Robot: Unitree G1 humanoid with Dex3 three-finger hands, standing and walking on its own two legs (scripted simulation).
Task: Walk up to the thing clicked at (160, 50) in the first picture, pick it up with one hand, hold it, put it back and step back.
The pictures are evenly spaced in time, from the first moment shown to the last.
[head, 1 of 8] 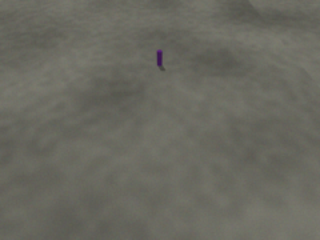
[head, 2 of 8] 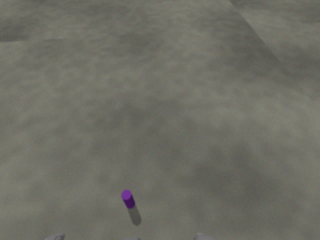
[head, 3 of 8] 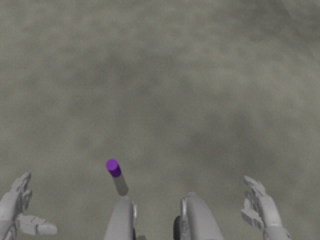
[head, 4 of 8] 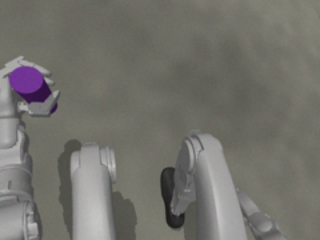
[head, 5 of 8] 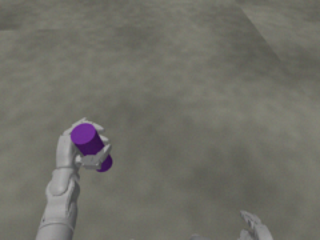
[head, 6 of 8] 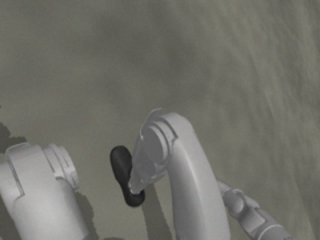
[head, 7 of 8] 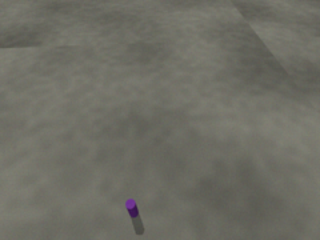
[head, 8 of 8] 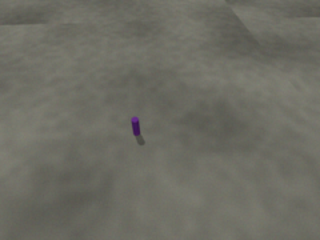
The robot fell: no
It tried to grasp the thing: yes
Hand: left
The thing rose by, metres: 0.69
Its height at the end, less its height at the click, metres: +0.00
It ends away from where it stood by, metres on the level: 0.01
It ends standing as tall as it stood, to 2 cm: yes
